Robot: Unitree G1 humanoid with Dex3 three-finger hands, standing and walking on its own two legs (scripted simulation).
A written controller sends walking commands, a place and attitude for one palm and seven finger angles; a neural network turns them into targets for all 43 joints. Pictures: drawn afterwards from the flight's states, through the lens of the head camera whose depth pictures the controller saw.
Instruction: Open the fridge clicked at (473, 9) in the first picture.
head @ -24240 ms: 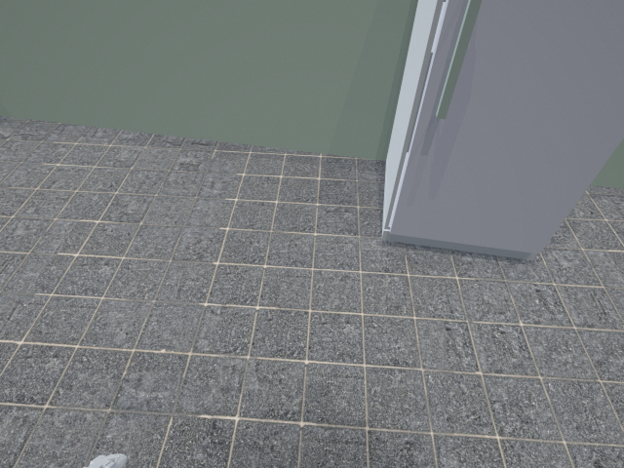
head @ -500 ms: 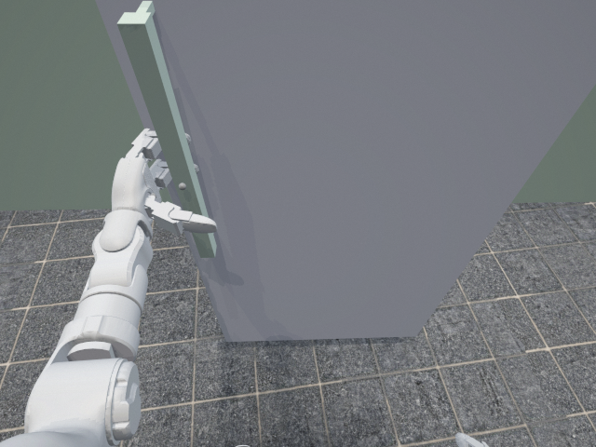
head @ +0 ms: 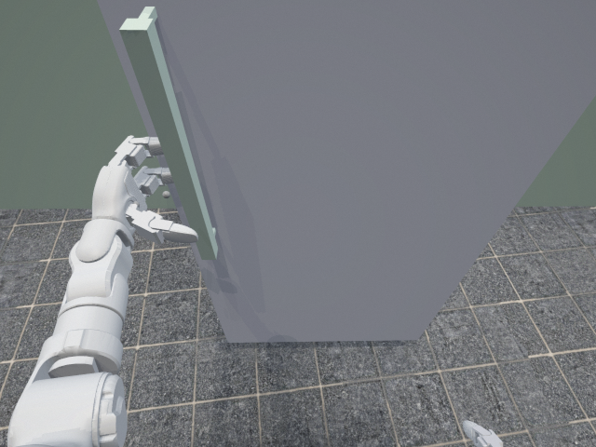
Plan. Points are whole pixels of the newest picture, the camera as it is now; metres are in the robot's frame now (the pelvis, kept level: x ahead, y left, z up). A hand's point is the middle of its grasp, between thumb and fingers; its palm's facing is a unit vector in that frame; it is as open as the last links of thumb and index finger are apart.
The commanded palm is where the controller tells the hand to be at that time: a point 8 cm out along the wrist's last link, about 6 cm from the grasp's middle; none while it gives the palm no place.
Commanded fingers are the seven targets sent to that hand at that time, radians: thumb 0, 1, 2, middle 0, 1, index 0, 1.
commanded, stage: move the hooked fingers beside the handle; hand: left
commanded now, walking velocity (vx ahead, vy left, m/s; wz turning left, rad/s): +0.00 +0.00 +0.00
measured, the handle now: (187, 164) +0.47 +0.18 +0.12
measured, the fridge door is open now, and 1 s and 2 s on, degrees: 0 0 0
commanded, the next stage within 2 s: feel for the door with the fingertips in 1.86 s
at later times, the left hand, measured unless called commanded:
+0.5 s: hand (146, 196) +0.41 +0.22 +0.11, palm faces +0.05 -1.00 +0.01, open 14.0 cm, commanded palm +0.38 +0.27 +0.11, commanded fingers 0.00 -0.50 0.30 -0.30 -1.20 -0.30 -1.20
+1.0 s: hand (139, 196) +0.41 +0.23 +0.12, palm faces +0.04 -1.00 +0.02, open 14.0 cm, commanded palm +0.38 +0.28 +0.11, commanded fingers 0.00 -0.50 0.30 -0.30 -1.20 -0.30 -1.20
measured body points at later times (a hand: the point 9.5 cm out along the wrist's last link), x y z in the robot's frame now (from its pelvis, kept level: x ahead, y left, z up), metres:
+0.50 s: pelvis +0.00 +0.01 +0.00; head +0.04 +0.02 +0.45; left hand +0.40 +0.28 +0.12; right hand +0.09 -0.25 -0.11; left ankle +0.03 +0.12 -0.72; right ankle +0.00 -0.11 -0.72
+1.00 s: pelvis +0.01 +0.01 +0.00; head +0.03 +0.02 +0.45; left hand +0.40 +0.28 +0.12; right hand +0.10 -0.24 -0.11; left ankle +0.03 +0.12 -0.72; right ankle +0.00 -0.11 -0.72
